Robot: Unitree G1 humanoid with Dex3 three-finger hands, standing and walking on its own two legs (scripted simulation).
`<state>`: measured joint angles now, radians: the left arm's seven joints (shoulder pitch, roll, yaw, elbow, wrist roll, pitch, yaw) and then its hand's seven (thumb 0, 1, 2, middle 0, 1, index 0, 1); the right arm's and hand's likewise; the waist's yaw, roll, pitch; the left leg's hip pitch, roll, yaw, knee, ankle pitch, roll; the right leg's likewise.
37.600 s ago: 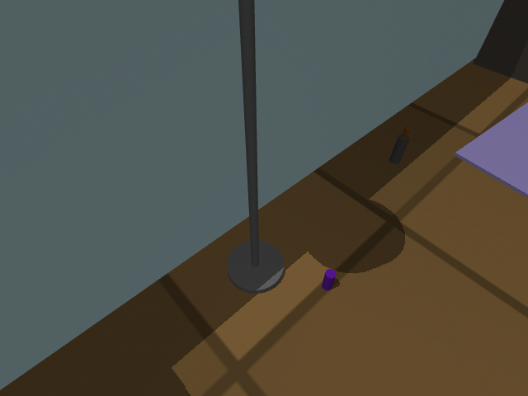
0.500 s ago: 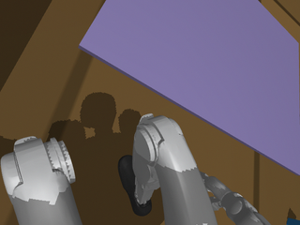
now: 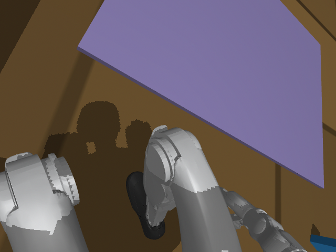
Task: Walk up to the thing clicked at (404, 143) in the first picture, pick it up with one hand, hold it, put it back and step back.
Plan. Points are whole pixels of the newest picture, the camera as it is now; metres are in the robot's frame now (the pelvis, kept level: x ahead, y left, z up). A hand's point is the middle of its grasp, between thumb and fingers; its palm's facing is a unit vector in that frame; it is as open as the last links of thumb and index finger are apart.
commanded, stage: loosen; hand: left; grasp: from above
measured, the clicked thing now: out of the picture +0.44 +0.35 -0.17
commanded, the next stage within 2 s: open in 0.22 s
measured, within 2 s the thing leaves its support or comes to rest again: neither
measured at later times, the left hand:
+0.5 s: hand out of the picture +0.44 +0.35 -0.14, palm faces +0.49 -0.87 -0.02, open 8.3 cm
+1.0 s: hand out of the picture +0.43 +0.41 -0.08, palm faces +0.56 -0.83 -0.07, open 14.0 cm
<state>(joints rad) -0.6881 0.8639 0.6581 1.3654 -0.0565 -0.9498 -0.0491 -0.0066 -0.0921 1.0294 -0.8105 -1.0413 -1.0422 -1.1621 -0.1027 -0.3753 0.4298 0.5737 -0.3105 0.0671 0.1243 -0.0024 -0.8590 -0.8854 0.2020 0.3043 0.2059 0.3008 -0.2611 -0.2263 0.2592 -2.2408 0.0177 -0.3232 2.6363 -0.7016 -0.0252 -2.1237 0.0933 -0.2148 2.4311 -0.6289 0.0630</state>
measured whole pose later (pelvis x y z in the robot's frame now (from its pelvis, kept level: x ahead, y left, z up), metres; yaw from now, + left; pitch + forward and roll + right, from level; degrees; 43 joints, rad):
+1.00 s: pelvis +0.00 +0.00 +0.01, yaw +0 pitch +17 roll -15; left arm -0.66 0.89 0.71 1.18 -0.07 -0.85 -0.07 -0.01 -0.18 0.36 -0.28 -0.36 -0.30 -0.34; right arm -0.07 -0.36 0.39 0.57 -0.28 0.09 0.11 0.00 -0.87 -0.88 0.20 0.30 0.21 0.30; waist -0.21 -0.20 0.20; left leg -2.24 0.02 -0.32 2.61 -0.70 -0.02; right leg -2.11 0.08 -0.22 2.40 -0.64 0.06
